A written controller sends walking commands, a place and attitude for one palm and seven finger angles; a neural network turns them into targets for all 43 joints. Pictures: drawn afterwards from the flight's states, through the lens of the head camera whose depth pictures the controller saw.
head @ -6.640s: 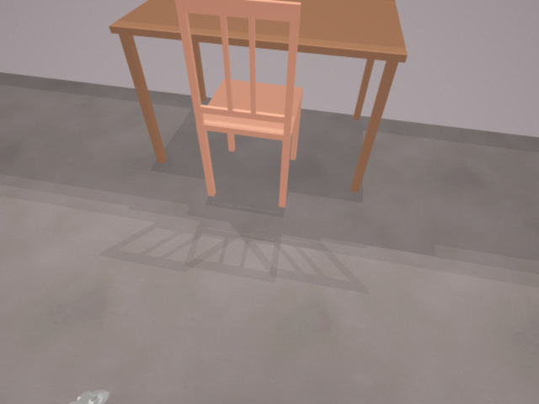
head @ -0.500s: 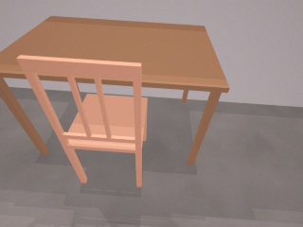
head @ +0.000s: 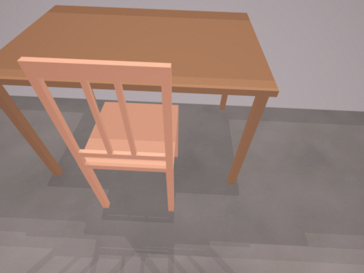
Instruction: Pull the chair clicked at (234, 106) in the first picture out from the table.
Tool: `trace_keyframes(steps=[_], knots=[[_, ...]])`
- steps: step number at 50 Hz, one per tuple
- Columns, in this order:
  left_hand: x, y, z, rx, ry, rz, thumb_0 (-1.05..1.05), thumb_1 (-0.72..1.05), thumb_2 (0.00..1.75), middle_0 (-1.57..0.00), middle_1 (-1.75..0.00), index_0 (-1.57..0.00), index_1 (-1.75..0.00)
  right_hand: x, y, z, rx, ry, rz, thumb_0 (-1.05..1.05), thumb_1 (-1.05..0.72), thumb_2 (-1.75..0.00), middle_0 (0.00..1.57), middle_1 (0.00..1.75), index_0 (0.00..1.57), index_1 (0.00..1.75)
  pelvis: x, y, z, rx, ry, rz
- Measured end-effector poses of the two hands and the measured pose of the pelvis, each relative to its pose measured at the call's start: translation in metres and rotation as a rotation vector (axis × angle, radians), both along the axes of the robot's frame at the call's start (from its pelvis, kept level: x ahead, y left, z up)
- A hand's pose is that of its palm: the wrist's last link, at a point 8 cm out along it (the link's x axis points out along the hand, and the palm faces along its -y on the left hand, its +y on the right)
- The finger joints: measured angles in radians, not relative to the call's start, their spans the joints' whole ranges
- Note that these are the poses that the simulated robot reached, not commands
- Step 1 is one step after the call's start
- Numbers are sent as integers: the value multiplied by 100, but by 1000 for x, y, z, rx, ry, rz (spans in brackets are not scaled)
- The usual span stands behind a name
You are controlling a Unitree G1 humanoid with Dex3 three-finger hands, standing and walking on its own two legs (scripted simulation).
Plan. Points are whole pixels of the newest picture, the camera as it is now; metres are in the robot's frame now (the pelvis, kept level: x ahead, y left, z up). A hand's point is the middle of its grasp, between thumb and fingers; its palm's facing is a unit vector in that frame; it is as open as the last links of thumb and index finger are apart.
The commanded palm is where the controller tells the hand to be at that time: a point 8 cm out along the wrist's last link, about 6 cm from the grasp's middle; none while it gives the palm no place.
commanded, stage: look again from close up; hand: left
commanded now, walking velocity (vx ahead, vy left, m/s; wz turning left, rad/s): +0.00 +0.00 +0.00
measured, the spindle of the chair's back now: (99, 121) +0.58 +0.32 -0.06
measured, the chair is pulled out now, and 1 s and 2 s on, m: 0.00 0.00 0.00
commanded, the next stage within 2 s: shuffle to correct the standing spot in 0.16 s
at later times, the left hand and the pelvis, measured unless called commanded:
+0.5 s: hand out of the picture +0.02 +0.16 -0.18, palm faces +0.04 -0.99 -0.16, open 7.4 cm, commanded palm none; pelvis +0.04 +0.00 +0.00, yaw -1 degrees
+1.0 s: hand (113, 264) +0.18 +0.19 -0.17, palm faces +0.05 -0.97 -0.22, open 7.3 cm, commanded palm none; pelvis +0.17 +0.02 +0.00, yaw +0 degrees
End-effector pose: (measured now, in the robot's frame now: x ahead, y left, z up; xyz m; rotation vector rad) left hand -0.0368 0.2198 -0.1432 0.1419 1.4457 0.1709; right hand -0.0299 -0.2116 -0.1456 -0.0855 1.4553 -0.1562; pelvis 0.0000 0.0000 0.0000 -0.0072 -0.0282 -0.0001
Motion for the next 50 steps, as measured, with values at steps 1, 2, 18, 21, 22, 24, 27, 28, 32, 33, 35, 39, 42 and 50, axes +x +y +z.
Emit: trace_keyframes(steps=[1,2,18,21,22,24,27,28,32,33,35,39,42,50], knots=[[1,-1,0,-3,0,0,0,91,90,-20,-30,-20,-30,0,1,0,1,1,-1,0,-90,-89,20,30,19,30,0,0,0,0,1,-1],[2,-2,0,-5,0,0,0,91,90,-20,-30,-20,-30,0,1,0,3,1,-3,0,-90,-89,20,30,19,30,1,0,0,1,2,-1],[33,-16,-2,-37,-38,-11,0,90,90,-20,-30,-20,-30,30,2,-1,0,-43,-1,0,-91,-89,20,30,19,30,16,0,1,2,15,-11],[39,-14,-2,-37,-41,-7,0,90,90,-20,-30,-20,-30,36,1,-1,-1,-38,0,0,-91,-89,20,30,19,30,25,1,0,0,18,-12],[42,-13,-2,-36,-41,-4,0,90,90,-20,-30,-20,-30,38,0,-1,-2,-35,1,0,-91,-89,20,30,19,30,29,1,0,-1,20,-13],[46,-11,-2,-35,-37,2,0,90,90,-20,-30,-20,-30,41,0,-1,-5,-28,0,0,-91,-89,20,30,19,30,36,3,-1,-3,24,-14],[52,-5,-4,-35,-23,14,0,90,90,-20,-30,-20,-30,48,1,-2,-14,-16,0,0,-90,-89,20,30,19,30,48,6,-3,-4,28,-14],[54,-3,-5,-35,-17,17,0,90,90,-20,-30,-20,-30,51,2,-2,-18,-12,-1,0,-90,-89,20,30,19,30,53,8,-3,-3,30,-15],[68,6,-7,-35,19,11,0,90,90,-20,-30,-20,-30,62,8,-1,-28,-6,-15,0,-90,-89,20,30,19,30,74,15,-5,3,37,-26],[74,8,-6,-33,27,2,0,90,90,-20,-30,-20,-30,65,10,-2,-28,-6,-21,0,-90,-89,20,30,19,30,80,16,-5,5,37,-34],[90,10,-4,-26,37,-23,0,91,90,-20,-30,-20,-30,67,13,-3,-22,-2,-39,0,-90,-89,20,30,19,30,91,16,-5,8,38,-48],[141,10,2,-7,-18,-52,0,91,90,-20,-30,-20,-30,68,20,-6,14,53,-53,0,-90,-89,20,30,19,30,114,11,-4,10,40,-44],[177,11,0,24,-110,-35,1,92,90,-20,-30,-20,-30,75,20,-14,46,117,-37,0,-90,-89,20,30,19,30,131,6,-11,10,37,-19],[205,16,6,26,-83,1,0,92,90,-20,-30,-20,-30,185,13,-9,2,-4,13,1,-90,-89,20,30,19,30,169,20,-1,7,28,-2]])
